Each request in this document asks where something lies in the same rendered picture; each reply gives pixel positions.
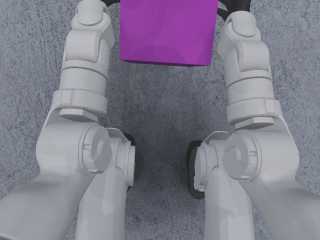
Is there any robot right forearm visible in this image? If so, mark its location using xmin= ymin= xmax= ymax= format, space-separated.
xmin=217 ymin=10 xmax=300 ymax=159

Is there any left robot upper arm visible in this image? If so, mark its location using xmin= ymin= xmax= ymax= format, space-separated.
xmin=0 ymin=122 xmax=113 ymax=240

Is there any robot right hand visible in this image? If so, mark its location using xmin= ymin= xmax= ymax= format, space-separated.
xmin=217 ymin=0 xmax=251 ymax=22

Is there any robot left shin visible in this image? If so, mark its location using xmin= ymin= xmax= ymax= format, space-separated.
xmin=105 ymin=128 xmax=128 ymax=143

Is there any robot left forearm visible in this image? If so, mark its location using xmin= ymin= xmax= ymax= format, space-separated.
xmin=36 ymin=0 xmax=115 ymax=159

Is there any carton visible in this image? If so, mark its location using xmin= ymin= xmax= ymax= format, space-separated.
xmin=120 ymin=0 xmax=219 ymax=67

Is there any right robot upper arm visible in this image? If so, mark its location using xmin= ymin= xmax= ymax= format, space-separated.
xmin=222 ymin=129 xmax=320 ymax=240

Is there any robot right thigh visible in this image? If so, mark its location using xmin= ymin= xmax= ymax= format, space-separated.
xmin=195 ymin=139 xmax=255 ymax=240

